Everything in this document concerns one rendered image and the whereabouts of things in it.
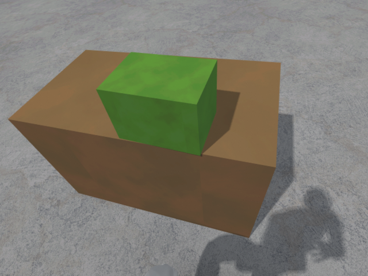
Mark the pedestal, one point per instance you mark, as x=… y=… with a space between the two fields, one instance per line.
x=223 y=188

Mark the carton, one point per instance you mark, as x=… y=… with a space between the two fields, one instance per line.
x=162 y=100

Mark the robot left thigh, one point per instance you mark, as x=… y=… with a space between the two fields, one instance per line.
x=162 y=270

